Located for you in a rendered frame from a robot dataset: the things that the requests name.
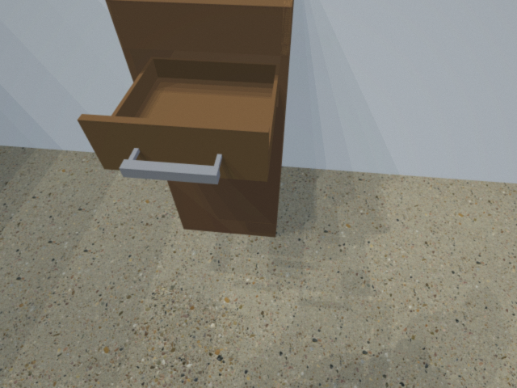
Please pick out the cabinet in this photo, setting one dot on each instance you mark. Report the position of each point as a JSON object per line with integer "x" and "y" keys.
{"x": 219, "y": 30}

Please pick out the drawer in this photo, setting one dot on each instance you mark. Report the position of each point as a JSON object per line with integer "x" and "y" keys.
{"x": 188, "y": 111}

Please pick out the handle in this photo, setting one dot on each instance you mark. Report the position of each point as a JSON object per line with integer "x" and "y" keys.
{"x": 181, "y": 172}

